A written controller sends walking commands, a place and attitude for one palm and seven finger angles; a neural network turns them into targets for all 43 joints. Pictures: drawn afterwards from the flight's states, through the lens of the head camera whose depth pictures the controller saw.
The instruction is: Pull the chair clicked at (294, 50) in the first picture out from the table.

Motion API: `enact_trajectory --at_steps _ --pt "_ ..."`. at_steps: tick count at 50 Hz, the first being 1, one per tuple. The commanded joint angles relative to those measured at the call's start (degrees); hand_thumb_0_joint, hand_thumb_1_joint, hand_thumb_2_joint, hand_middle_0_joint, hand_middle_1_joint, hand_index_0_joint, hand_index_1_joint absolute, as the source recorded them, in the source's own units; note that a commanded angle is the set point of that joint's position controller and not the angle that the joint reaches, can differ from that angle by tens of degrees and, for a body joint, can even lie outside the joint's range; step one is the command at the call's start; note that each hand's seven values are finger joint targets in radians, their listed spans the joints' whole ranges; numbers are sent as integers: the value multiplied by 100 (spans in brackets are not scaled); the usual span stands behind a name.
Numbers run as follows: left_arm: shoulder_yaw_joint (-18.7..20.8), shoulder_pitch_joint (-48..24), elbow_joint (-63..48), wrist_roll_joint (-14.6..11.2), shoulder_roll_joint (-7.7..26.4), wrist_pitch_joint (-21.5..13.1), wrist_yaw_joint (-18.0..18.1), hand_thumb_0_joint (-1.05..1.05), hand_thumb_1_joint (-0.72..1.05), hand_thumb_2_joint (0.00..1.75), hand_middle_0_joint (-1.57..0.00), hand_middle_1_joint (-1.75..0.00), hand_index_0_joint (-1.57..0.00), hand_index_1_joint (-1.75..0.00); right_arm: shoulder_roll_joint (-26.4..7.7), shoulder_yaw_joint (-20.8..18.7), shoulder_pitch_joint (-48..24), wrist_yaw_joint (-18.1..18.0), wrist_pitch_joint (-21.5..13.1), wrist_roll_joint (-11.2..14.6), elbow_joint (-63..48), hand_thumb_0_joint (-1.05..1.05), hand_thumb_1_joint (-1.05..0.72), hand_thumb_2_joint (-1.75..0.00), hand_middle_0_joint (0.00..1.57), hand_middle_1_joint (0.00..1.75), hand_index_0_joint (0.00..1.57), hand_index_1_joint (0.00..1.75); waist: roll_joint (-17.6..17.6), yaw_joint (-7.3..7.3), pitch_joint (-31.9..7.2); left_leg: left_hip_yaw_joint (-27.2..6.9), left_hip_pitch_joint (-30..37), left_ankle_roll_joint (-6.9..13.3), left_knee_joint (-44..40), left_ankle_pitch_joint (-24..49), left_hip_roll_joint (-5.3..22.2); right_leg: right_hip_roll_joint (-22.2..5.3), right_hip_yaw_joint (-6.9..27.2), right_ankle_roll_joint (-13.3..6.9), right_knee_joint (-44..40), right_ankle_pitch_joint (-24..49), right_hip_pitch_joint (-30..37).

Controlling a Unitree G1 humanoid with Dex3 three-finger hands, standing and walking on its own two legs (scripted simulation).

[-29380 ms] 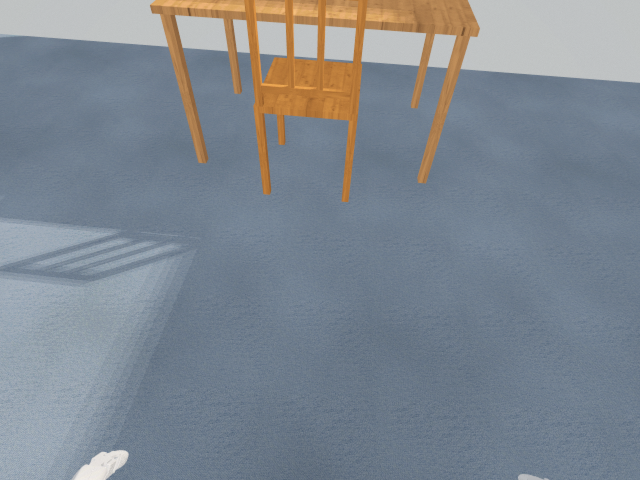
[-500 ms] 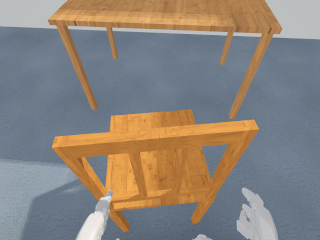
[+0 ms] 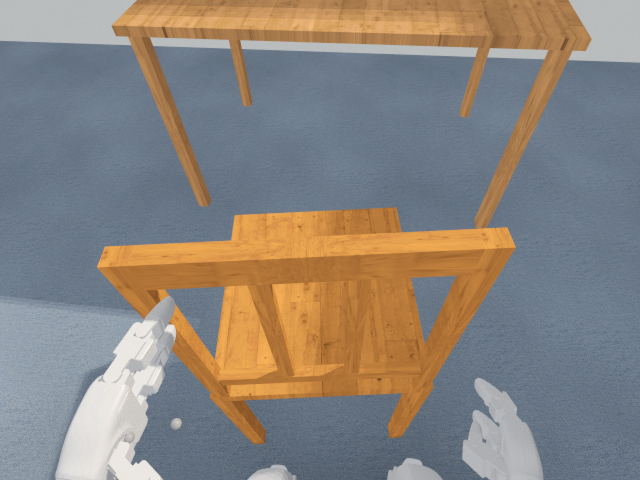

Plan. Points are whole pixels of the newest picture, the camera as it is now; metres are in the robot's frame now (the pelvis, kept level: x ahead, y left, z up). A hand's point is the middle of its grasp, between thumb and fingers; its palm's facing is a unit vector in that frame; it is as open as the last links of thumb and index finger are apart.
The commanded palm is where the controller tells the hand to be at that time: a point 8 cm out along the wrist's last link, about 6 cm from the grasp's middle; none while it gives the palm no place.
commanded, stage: draw the hand back to the body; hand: left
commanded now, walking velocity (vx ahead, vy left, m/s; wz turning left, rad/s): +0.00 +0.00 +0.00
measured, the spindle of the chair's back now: (276, 334) +0.31 +0.08 -0.02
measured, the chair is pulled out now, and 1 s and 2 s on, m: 0.62 0.62 0.62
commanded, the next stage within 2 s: step back with the hand held close in 1.06 s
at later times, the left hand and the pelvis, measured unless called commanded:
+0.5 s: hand (44, 340) +0.21 +0.23 +0.18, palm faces +0.38 -0.81 -0.44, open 11.9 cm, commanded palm +0.16 +0.28 +0.21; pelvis +0.03 -0.01 +0.06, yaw -1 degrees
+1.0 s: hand (0, 293) +0.24 +0.26 +0.21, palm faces +0.42 -0.79 -0.45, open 7.5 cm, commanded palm +0.19 +0.31 +0.24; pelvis +0.04 +0.01 +0.07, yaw -2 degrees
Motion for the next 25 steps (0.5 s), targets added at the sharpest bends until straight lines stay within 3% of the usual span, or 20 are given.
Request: enact_trajectory --at_steps 1,3,5,8,10,14,18,23,25 --pt "1201 365 -1509 861 922 401 1290 0 -30 32 -4 -5 -4 -5 -574 -265 -325 -298 -140 -150 -1001 0 -90 -90 20 30 20 30 -222 281 -914 -73 744 28 -1619 1406 75 -30 434 -222 -1482 768 1948" --pt "1053 185 -1607 939 714 690 1522 0 -22 36 -4 -7 -4 -7 -562 -231 -329 -341 -45 -170 -967 0 -90 -90 20 30 20 30 -143 196 -534 -25 904 24 -1752 1333 105 -50 420 -214 -1664 753 2005" --pt "1185 -58 -1508 1001 872 825 1685 0 -15 39 -5 -8 -5 -8 -574 -182 -403 -392 13 -193 -880 0 -90 -90 20 30 20 30 -216 207 -206 -8 1109 55 -1863 1353 135 -44 432 -216 -1954 729 2076" --pt "1375 -429 -1350 1052 1029 884 1819 0 -4 44 -7 -10 -7 -10 -627 -148 -488 -447 -4 -216 -799 0 -90 -90 20 30 20 30 -434 204 90 -1 1455 88 -2129 1371 127 -51 481 -201 -2347 733 2258" --pt "1337 -556 -1220 1097 928 867 1854 0 3 48 -8 -12 -8 -12 -657 -147 -532 -432 -61 -229 -728 0 -90 -90 20 30 20 30 -354 212 202 -7 1741 115 -2340 1411 133 -70 445 -183 -2512 788 2340" --pt "1476 -744 -1334 1133 1016 786 1893 0 17 55 -10 -15 -10 -15 -717 -157 -643 -386 -187 -252 -573 0 -90 -90 20 30 20 30 -114 280 158 3 2229 135 -2685 1722 104 -84 465 -184 -2763 1171 2709" --pt "1626 -767 -1193 1132 1022 736 1917 0 32 62 -12 -18 -12 -18 -735 -190 -756 -323 -245 -269 -420 0 -90 -90 20 30 20 30 -309 286 251 4 2480 140 -3010 2044 114 -53 435 -167 -2928 1590 3045" --pt "2054 -1002 -1262 1133 1238 639 1930 0 50 71 -15 -22 -15 -22 -737 -206 -826 -251 -241 -282 -293 0 -90 -90 20 30 20 30 -90 329 269 50 2788 119 -3321 2393 125 -29 485 -187 -3093 1970 3347" --pt "2223 -1157 -1261 1120 1328 604 1938 0 57 74 -16 -23 -16 -23 -737 -206 -848 -231 -234 -298 -271 0 -90 -90 20 30 20 30 -258 347 261 53 2867 131 -3411 2497 142 -21 458 -177 -3155 2071 3465"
